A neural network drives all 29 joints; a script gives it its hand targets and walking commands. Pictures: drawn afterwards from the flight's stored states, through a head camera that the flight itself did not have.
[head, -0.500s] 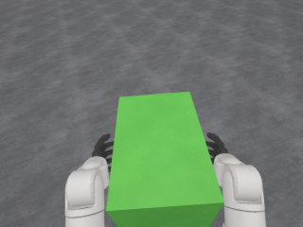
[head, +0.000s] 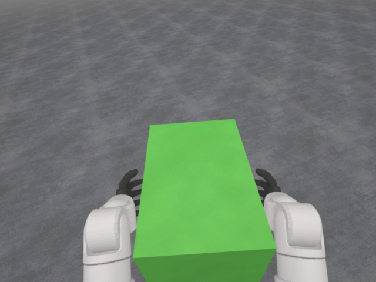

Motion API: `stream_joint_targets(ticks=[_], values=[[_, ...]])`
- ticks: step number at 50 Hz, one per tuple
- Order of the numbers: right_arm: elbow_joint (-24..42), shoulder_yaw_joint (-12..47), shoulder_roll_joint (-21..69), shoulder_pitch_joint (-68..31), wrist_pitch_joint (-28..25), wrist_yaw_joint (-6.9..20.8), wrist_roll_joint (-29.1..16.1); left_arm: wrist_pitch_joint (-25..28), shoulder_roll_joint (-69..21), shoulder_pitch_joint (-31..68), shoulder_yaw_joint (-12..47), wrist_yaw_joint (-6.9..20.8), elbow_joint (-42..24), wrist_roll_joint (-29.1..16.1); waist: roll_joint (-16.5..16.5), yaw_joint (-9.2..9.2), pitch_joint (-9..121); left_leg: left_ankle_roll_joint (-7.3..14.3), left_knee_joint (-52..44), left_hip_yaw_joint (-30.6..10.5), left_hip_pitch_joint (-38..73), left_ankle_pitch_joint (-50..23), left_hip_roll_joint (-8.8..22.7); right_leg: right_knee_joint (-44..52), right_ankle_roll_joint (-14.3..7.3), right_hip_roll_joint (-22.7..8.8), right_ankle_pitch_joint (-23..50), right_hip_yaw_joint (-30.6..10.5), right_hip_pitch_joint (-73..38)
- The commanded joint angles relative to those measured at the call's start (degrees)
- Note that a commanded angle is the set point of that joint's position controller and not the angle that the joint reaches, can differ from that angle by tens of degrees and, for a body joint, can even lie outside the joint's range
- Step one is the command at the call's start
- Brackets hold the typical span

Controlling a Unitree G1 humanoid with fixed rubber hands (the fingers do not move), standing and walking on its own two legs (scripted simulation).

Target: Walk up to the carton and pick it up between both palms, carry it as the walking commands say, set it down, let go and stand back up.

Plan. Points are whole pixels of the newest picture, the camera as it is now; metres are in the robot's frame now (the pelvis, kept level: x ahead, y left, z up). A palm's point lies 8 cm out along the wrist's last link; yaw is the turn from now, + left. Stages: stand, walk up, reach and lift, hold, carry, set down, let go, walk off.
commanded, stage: carry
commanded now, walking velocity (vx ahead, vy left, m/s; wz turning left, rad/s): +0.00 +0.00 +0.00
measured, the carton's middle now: (198, 212) +0.29 +0.00 +0.02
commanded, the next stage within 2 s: hold in 0.76 s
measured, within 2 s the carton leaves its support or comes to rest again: neither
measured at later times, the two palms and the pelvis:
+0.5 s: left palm (120, 211) +0.26 +0.15 +0.09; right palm (266, 208) +0.26 -0.13 +0.08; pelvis -0.01 +0.01 +0.00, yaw +0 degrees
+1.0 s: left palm (124, 237) +0.24 +0.15 +0.03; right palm (264, 239) +0.23 -0.13 +0.02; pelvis -0.02 +0.02 +0.00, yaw -5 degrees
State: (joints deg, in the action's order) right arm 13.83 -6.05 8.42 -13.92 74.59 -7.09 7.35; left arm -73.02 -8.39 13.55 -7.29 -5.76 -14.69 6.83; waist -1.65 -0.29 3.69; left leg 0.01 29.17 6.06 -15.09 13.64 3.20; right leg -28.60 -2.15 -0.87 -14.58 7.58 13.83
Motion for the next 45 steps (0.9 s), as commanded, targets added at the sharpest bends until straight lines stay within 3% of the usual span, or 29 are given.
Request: stream_joint_targets(ticks=[1, 38, 39, 40, 41, 42, 43, 45], values=[[9.53, 37.75, 54.46, -34.89, -2.57, 14.77, -25.27, 1.21, -55.76, 31.47, 35.9, 13.71, -4.1, -22.71, 1.88, 0.18, 16.64, 2.42, -4.76, -5.11, 3.03, -3.92, 3.88, 6.38, -0.53, -7.14, 7.18, -7.42, -5.02], [11.76, 38.27, 53.67, -31.57, -4.15, 14.81, -25.29, 2.62, -56.05, 29.18, 37.85, 13.63, -6.67, -23.73, 1.26, 0.2, 19.8, 3.27, -3.66, -5.56, 2.7, -10.38, 4.4, 2.55, 0.08, -6.57, 10.24, -6.55, -4.95], [-8.34, 18.17, 35.38, -16.25, -15.53, 14.64, -5.18, 13.54, -39.71, 12.47, 17.75, 12.01, 13.44, -3.62, -0.62, 4.26, -3.39, 5.13, -8.42, -10.46, 6.14, -6.04, -8.24, 7.13, -3.59, 2.28, 4.85, -14.16, -3.27], [-23.19, 5.76, 31.2, -14.49, -20.8, 13.49, 3.19, 18.82, -33.46, 10.03, 0.91, 11.56, 32.28, 3.76, 1.97, 2.14, -2.28, 6.12, -8.03, -11.05, 8.4, -11.16, -7.47, 6.31, -3.1, 2.7, 9.29, -15.26, -3.85], [-16.68, 10.43, 30.72, -14.73, -27.13, 13.05, 2.65, 25.33, -32.48, 9.2, 5.8, 11.44, 23.23, 2.54, 1.51, 2.3, 4.56, 6.49, -7.04, -11.06, 10.96, -14.43, -8.09, 5.04, -2.04, 2.59, 12.27, -15.87, -5.85], [-10.84, 17.75, 34.96, -12.99, -31.05, 12.97, -1.18, 29.48, -35.11, 10.66, 14.97, 12.25, 14.7, -2.17, 2.05, 1.81, 13.8, 5.88, -5.78, -11.75, 14.32, -19.95, -7.52, 3.93, -1.19, 3.25, 16.34, -16.25, -8.8], [-8.33, 22.93, 40.32, -13.81, -33.01, 13.4, -4.65, 31.36, -38.71, 13.4, 21.35, 12.99, 9.79, -5.77, 1.41, 2.31, 19.93, 4.46, -4.47, -12.01, 16.43, -27.27, -7.37, 3.13, -0.38, 4.36, 19.97, -15.66, -10.99], [-3.36, 30.28, 47.53, -16.01, -35.23, 13.38, -9.23, 33.06, -44.83, 16.88, 32.57, 13.77, 3.88, -11.39, 1.72, 0.9, 27.89, 1.7, -3.96, -12.29, 17.58, -37.55, -6.99, 3.01, 0.45, 6.22, 29.59, -15.15, -18.11]])
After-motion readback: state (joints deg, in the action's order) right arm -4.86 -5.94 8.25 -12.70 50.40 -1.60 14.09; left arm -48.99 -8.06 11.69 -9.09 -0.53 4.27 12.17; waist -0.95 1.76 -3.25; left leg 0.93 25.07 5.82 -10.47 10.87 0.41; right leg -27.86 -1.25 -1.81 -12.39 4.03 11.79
